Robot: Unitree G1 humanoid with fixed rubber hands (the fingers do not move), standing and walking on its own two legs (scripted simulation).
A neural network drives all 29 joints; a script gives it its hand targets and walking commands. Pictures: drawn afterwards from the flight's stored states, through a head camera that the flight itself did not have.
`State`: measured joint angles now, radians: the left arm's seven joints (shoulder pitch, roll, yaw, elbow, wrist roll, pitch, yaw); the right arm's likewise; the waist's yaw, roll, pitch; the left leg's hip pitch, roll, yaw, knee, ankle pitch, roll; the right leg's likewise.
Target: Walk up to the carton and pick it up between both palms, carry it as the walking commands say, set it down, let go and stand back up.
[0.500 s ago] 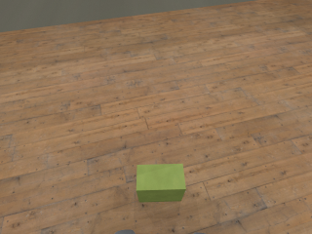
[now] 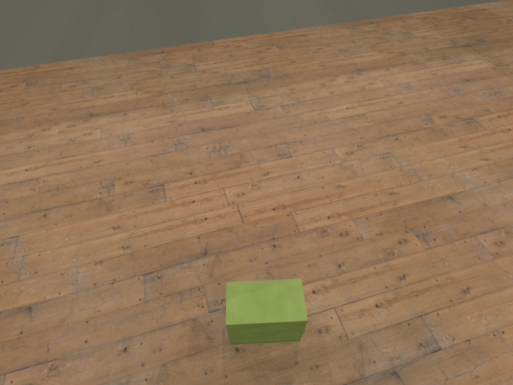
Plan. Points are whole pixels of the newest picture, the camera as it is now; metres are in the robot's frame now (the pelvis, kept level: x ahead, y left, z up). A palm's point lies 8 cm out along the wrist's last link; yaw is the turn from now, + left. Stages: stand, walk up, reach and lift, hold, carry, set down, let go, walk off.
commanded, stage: walk up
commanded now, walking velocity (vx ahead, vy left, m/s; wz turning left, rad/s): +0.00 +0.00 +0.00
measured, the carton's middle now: (264, 312) +0.44 -0.02 -0.66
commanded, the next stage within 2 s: stand in 0.68 s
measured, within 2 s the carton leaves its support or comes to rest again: neither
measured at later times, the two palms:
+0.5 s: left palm out of the picture +0.08 +0.15 -0.14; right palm out of the picture +0.03 -0.30 -0.15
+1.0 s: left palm out of the picture +0.04 +0.14 -0.15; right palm out of the picture +0.04 -0.27 -0.15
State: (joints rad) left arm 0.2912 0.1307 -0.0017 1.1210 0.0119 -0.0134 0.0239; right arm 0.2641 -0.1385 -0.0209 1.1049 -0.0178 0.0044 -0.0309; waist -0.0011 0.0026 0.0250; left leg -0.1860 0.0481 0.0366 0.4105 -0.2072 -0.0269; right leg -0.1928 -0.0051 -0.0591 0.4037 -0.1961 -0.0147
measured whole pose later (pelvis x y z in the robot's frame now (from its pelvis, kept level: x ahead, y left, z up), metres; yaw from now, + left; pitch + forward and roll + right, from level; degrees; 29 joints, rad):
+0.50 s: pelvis +0.05 -0.07 +0.00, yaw +0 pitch -1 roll +0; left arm 0.22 0.12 0.04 1.09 0.01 -0.01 0.04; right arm 0.30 -0.17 -0.03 1.11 -0.01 0.02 -0.04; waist -0.01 0.03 0.02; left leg -0.20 0.05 0.02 0.54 -0.35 -0.04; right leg -0.24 -0.02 -0.10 0.44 -0.17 -0.02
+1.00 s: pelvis +0.06 -0.07 +0.00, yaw -1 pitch -1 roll +0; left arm 0.31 0.11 0.03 1.15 0.01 -0.01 0.03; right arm 0.29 -0.10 -0.01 1.16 -0.01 -0.01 -0.04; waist 0.01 -0.01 0.03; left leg -0.12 0.04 0.05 0.38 -0.25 -0.02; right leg -0.20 -0.02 -0.08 0.38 -0.16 -0.01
